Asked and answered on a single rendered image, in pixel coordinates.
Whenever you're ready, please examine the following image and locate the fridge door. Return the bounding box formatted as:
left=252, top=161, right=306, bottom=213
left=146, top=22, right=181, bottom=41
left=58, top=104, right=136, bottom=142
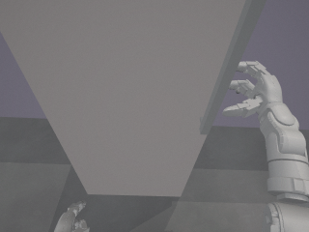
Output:
left=0, top=0, right=246, bottom=197

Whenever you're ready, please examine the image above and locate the left robot hand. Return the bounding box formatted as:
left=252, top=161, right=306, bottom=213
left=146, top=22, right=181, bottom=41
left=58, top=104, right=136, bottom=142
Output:
left=54, top=200, right=90, bottom=232

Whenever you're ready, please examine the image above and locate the robot right upper arm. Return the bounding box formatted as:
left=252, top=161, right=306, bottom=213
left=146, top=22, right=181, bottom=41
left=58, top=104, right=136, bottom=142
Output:
left=262, top=201, right=309, bottom=232

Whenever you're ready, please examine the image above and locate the right robot forearm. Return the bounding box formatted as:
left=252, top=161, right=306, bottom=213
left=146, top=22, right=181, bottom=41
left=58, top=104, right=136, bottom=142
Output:
left=258, top=101, right=309, bottom=208

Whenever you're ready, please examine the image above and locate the right robot hand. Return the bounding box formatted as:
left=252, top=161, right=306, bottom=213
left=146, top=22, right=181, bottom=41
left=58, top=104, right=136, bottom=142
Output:
left=222, top=61, right=283, bottom=118

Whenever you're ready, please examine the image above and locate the handle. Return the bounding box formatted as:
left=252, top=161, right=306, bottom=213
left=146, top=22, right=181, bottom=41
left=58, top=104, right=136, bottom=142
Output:
left=199, top=0, right=267, bottom=135

